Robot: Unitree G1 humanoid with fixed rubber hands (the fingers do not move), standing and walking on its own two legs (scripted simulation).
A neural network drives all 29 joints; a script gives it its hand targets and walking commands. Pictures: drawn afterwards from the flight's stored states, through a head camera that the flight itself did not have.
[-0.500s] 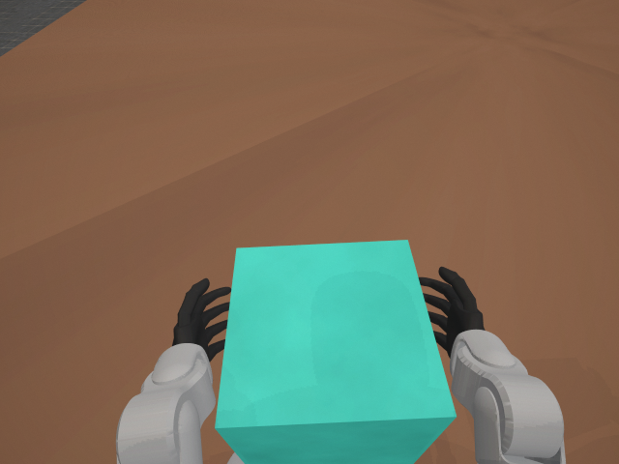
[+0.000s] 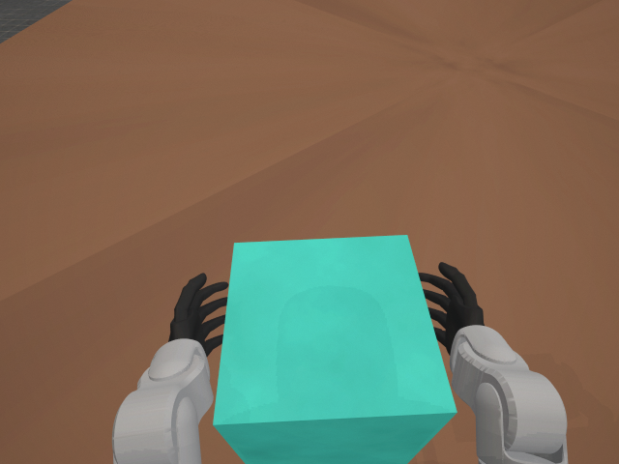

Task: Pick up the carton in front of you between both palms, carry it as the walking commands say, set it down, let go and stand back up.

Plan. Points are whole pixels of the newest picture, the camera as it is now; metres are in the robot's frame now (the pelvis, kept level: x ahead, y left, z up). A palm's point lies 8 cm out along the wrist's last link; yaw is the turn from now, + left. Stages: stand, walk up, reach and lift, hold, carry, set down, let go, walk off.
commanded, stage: carry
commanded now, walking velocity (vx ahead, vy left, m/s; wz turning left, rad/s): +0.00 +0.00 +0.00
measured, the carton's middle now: (325, 360) +0.24 +0.00 +0.01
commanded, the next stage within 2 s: none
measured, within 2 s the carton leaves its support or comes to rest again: neither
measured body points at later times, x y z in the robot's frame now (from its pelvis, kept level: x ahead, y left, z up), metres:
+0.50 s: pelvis +0.05 -0.01 +0.00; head +0.04 -0.01 +0.45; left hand +0.31 +0.14 +0.06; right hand +0.30 -0.17 +0.06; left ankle +0.02 +0.09 -0.74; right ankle -0.06 -0.11 -0.73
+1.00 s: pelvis +0.00 -0.01 +0.00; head +0.00 -0.01 +0.45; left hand +0.30 +0.14 +0.01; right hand +0.30 -0.16 +0.02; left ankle +0.02 +0.09 -0.74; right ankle -0.06 -0.11 -0.74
